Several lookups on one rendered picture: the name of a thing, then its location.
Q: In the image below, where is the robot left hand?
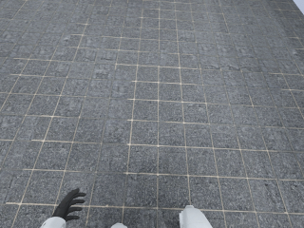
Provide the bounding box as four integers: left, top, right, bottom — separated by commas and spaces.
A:
51, 188, 86, 222

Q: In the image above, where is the robot left forearm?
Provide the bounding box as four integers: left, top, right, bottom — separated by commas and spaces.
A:
40, 217, 67, 228

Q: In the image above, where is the right robot shin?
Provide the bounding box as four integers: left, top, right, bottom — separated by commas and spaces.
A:
185, 205, 195, 209

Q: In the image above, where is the robot right thigh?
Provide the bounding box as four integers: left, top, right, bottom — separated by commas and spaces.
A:
179, 208, 213, 228

